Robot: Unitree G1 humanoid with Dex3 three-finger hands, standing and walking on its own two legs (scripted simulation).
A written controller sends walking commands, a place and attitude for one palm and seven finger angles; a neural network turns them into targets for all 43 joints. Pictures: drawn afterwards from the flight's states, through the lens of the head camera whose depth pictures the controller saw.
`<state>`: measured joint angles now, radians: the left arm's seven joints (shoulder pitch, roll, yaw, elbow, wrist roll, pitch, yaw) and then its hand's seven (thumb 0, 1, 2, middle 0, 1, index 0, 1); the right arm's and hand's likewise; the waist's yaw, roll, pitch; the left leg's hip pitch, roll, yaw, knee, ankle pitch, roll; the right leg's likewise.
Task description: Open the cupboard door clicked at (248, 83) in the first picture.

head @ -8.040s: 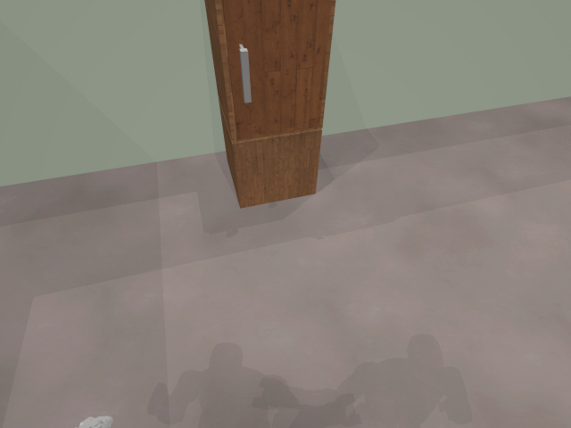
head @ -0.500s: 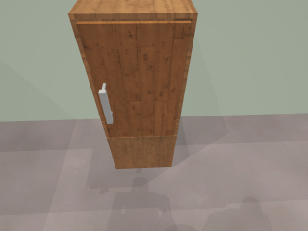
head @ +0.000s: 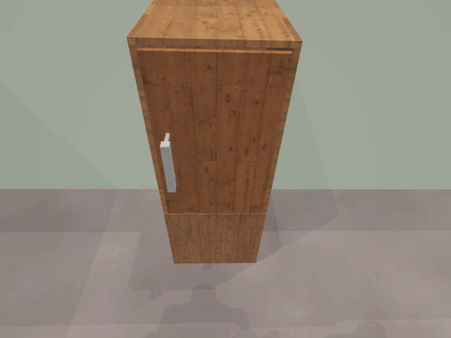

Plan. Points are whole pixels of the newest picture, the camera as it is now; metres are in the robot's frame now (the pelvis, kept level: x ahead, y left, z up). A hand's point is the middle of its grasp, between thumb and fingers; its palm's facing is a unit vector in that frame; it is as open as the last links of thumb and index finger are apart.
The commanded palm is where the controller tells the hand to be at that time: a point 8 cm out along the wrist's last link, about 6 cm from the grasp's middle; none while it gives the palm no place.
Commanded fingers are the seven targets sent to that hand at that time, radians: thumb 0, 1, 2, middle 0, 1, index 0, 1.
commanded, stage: look again from close up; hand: left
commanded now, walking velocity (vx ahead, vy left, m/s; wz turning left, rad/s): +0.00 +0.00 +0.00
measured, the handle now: (169, 163) +0.60 +0.20 -0.06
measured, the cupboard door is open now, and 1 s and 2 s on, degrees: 0 0 0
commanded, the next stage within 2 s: shuffle to correct the standing spot in 0.10 s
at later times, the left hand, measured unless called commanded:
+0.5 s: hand out of the picture -0.06 +0.18 -0.17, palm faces +0.05 -0.98 -0.18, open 7.4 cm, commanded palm none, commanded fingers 0.00 0.90 0.90 -0.20 -0.30 -0.20 -0.30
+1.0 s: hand out of the picture +0.09 +0.15 -0.18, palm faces +0.04 -0.97 -0.24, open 7.3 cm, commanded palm none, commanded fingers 0.00 0.90 0.90 -0.20 -0.30 -0.20 -0.30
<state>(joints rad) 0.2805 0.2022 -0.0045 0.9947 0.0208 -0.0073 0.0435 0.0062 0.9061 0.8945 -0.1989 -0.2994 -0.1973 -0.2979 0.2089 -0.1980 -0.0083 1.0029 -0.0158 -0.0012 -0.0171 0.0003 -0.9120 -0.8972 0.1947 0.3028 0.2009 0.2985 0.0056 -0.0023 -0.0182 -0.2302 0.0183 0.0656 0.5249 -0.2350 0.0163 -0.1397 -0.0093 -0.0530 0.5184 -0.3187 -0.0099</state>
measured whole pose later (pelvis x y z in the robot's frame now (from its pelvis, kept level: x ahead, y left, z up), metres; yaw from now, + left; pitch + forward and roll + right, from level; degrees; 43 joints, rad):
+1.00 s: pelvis +0.07 -0.04 -0.01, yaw +0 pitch -2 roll +1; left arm 0.29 0.17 0.04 1.05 0.03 -0.01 0.04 0.04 0.95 0.89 -0.20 -0.30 -0.20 -0.30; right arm 0.37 -0.09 -0.02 1.14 -0.01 -0.01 -0.03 0.00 -0.91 -0.90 0.20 0.30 0.20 0.30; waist -0.01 -0.02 0.04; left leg -0.16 0.06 0.10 0.55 -0.35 -0.03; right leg -0.31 -0.09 -0.08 0.56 -0.20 0.01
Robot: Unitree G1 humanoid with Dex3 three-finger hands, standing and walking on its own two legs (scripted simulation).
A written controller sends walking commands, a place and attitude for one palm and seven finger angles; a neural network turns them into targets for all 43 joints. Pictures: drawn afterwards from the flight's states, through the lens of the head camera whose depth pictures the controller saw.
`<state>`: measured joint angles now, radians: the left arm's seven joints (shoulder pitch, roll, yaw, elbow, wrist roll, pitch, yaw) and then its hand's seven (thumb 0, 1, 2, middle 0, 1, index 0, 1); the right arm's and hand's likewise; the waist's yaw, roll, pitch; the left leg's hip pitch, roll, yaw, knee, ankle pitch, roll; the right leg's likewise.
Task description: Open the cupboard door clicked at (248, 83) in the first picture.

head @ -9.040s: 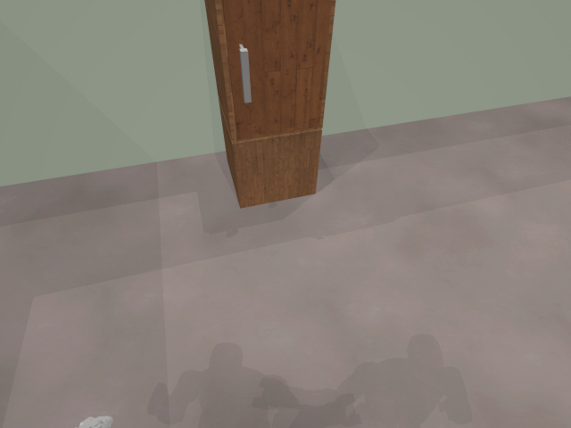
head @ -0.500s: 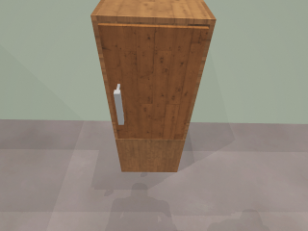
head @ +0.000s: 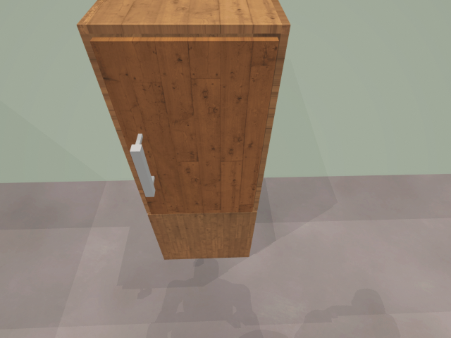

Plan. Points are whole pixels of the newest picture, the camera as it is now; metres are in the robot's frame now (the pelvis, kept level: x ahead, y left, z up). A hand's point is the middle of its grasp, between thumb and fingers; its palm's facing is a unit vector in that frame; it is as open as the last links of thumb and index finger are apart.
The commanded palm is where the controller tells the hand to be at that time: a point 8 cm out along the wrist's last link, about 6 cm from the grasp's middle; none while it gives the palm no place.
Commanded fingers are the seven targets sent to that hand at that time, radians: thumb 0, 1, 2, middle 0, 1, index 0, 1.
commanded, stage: come to a stop and stand still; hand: left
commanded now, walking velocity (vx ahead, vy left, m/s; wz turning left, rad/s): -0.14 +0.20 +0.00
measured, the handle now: (145, 166) +0.53 +0.24 -0.06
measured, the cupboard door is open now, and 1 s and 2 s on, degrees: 0 0 0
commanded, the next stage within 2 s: look again from close up in 1.04 s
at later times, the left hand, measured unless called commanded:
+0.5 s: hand out of the picture -0.01 +0.19 -0.17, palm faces +0.07 -0.98 -0.19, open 7.3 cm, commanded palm none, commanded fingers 0.00 0.90 0.90 -0.20 -0.30 -0.20 -0.30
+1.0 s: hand out of the picture -0.04 +0.14 -0.17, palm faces +0.06 -0.98 -0.17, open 7.4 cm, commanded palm none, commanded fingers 0.00 0.90 0.90 -0.20 -0.30 -0.20 -0.30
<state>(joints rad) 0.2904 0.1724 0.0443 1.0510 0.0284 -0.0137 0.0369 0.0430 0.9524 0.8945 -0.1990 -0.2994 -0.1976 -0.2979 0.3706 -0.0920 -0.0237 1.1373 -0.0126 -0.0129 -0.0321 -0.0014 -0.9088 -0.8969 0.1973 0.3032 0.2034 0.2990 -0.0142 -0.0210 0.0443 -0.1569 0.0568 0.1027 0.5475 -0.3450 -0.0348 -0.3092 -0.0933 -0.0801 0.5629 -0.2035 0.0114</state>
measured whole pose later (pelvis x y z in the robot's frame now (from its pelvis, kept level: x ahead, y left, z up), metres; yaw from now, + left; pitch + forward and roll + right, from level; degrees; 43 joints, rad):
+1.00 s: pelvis -0.03 -0.02 +0.01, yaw +3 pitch -2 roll +0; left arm 0.33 0.13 -0.02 1.09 0.02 -0.02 0.04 0.01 0.91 0.89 -0.20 -0.30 -0.20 -0.30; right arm 0.32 -0.13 0.01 1.09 -0.01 0.00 -0.02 0.01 -0.92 -0.90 0.19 0.30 0.20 0.30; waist -0.01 -0.01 0.01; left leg -0.23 0.04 0.10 0.51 -0.24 0.00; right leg -0.18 -0.01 -0.09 0.52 -0.31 -0.04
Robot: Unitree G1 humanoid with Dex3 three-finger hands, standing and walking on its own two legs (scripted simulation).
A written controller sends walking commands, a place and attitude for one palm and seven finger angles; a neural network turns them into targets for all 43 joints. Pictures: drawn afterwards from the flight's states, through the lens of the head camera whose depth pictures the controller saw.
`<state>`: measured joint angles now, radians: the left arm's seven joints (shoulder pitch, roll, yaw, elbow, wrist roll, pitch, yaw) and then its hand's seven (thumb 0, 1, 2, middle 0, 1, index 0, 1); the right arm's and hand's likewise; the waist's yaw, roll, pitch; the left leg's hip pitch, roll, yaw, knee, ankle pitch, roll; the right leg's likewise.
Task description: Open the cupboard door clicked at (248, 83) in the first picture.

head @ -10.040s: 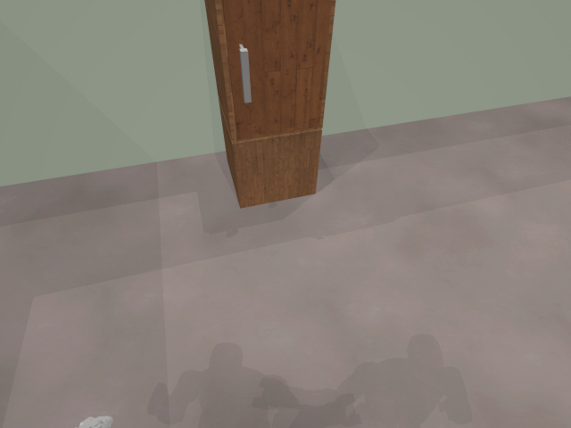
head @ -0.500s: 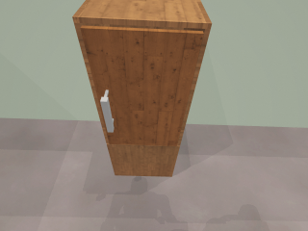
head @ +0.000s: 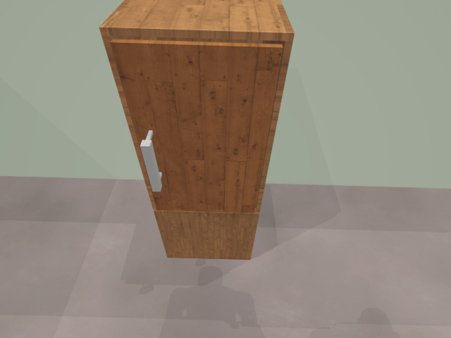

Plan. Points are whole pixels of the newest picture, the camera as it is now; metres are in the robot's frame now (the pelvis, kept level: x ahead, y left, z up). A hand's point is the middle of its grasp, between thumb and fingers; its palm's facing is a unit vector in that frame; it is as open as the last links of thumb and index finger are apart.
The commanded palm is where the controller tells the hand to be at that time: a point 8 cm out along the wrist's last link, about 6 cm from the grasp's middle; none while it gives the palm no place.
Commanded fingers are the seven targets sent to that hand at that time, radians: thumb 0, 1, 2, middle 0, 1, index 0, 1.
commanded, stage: come to a stop and stand still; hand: left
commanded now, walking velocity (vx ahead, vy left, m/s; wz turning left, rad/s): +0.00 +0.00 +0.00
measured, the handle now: (153, 162) +0.57 +0.23 -0.06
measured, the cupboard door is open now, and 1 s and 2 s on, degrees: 0 0 0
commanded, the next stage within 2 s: look again from close up in 0.04 s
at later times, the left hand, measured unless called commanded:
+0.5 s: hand out of the picture -0.02 +0.15 -0.18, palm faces +0.03 -0.99 -0.14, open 7.4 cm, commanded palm none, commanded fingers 0.00 0.90 0.90 -0.20 -0.30 -0.20 -0.30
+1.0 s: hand (142, 297) +0.20 +0.16 -0.02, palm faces +0.07 -1.00 +0.02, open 7.9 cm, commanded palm +0.12 +0.23 -0.07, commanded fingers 0.00 0.53 0.74 -0.23 -0.54 -0.23 -0.54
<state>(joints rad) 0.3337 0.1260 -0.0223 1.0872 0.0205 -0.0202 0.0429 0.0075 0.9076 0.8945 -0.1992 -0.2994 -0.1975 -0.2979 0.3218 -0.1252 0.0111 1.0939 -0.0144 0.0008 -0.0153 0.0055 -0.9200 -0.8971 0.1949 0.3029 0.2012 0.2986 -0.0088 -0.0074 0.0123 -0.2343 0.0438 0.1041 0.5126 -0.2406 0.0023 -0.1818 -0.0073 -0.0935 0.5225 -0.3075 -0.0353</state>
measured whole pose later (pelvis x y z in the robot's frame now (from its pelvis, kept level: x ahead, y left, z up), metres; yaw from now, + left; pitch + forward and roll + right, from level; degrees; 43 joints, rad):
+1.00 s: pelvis -0.03 +0.01 -0.05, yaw +2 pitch +9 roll +1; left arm 0.33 0.13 0.01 0.18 -0.18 -0.46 -0.09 0.04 0.78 0.83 -0.20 -0.40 -0.20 -0.40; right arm 0.23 -0.28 -0.05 0.66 0.01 -0.31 -0.02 0.01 -0.92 -0.90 0.20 0.30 0.20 0.30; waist -0.03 0.00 -0.14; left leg -0.71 0.02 0.08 0.92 -0.37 0.02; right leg -0.65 -0.04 -0.08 0.96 -0.46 -0.03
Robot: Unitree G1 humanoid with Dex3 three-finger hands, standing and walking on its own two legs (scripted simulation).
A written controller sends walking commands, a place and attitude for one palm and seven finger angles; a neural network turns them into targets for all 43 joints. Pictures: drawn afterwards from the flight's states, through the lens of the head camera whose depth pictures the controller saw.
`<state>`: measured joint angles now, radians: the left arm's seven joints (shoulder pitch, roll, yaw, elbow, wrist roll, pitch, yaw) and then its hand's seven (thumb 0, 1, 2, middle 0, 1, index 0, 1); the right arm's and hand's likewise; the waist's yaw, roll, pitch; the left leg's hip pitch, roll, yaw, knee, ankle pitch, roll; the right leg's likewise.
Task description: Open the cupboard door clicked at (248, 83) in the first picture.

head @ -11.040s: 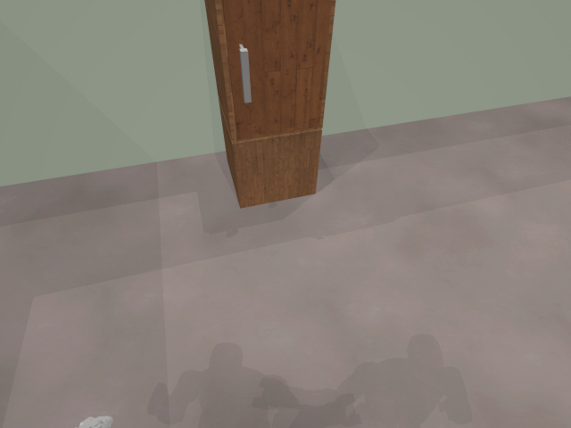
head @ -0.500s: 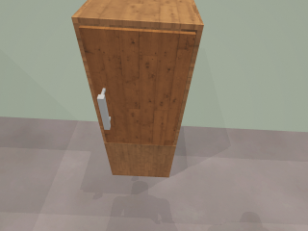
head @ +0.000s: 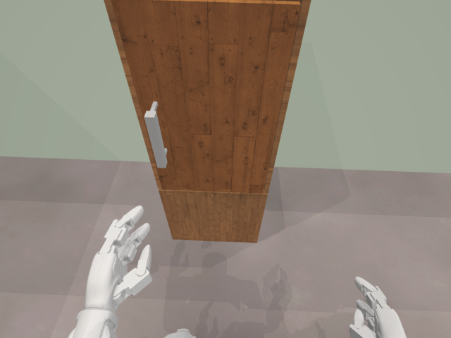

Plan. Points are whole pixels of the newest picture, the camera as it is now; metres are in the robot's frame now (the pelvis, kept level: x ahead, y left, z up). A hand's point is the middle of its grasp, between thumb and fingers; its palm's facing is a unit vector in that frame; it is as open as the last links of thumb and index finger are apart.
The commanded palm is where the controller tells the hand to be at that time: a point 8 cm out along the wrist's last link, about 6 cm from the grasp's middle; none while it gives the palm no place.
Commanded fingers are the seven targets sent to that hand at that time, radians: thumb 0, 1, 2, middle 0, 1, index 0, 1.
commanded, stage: raise the hand with hooked fingers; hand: left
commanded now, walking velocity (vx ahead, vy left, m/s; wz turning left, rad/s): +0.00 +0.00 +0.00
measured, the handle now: (158, 136) +0.60 +0.20 -0.01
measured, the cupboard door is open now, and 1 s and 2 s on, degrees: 0 0 0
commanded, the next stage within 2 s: move the hooked fingers beside the handle in 1.80 s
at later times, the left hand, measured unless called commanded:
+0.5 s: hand (125, 281) +0.23 +0.19 -0.02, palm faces -0.05 -1.00 -0.04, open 10.9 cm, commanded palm +0.20 +0.25 -0.01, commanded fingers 0.00 -0.06 0.49 -0.27 -0.92 -0.27 -0.92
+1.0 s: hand (96, 261) +0.26 +0.25 -0.01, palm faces +0.01 -1.00 -0.07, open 13.6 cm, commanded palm +0.24 +0.30 +0.00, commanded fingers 0.00 -0.50 0.30 -0.30 -1.20 -0.30 -1.20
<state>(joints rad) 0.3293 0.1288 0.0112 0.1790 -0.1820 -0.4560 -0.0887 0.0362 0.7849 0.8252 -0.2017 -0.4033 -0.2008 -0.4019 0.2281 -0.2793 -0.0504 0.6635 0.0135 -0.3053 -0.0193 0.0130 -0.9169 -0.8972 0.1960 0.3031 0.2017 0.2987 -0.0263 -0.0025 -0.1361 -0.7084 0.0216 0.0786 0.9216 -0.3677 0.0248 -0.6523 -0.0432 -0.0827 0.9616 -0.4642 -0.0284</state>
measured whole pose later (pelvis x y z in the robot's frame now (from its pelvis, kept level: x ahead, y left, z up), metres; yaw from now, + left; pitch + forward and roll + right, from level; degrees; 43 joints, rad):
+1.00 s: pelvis +0.00 +0.01 -0.04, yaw +0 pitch +17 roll -3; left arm 0.18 0.33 0.32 0.24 -0.33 -0.44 -0.40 0.00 -0.40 0.34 -0.29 -1.14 -0.29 -1.14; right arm 0.22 -0.26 0.01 0.54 0.03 -0.18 -0.04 0.01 -0.91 -0.90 0.20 0.30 0.20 0.30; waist -0.01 0.01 -0.15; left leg -1.02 0.06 0.02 1.21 -0.49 0.03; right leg -0.91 -0.01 -0.13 1.17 -0.56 -0.03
